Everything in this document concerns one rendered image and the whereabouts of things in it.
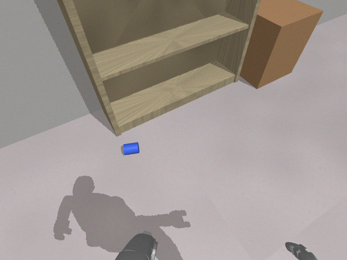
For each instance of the bookshelf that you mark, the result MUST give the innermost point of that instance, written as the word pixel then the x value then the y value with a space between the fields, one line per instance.
pixel 145 58

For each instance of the right robot hand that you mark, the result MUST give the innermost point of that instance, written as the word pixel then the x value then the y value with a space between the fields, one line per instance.
pixel 300 251

